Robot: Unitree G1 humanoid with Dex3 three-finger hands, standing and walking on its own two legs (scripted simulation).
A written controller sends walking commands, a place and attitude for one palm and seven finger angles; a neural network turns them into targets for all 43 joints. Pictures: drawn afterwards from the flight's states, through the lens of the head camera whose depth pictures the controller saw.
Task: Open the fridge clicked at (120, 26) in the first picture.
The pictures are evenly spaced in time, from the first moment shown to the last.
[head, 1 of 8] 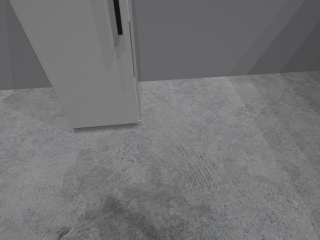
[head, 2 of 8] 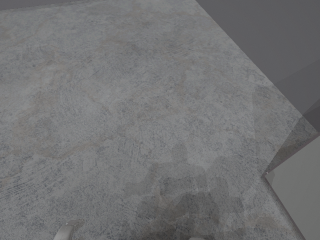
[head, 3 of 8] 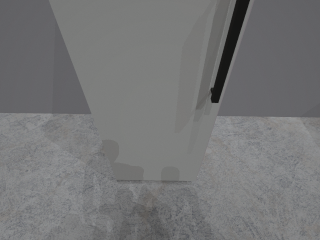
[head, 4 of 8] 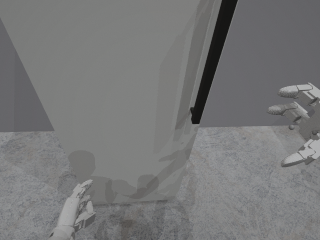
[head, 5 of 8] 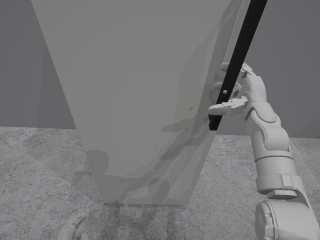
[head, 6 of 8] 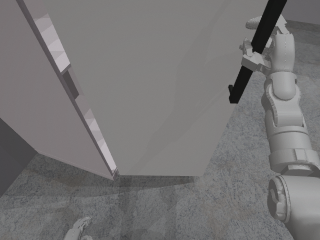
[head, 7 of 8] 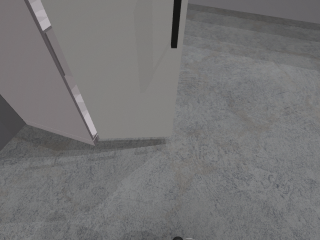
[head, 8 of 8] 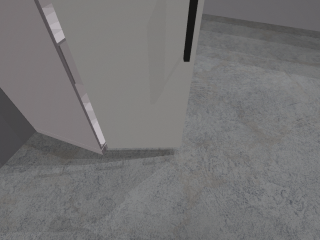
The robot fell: no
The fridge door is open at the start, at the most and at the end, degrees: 0 78 69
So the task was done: yes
